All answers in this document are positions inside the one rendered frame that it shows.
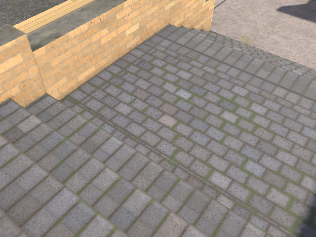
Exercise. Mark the stairs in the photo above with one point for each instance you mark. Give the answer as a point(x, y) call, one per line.
point(255, 52)
point(61, 175)

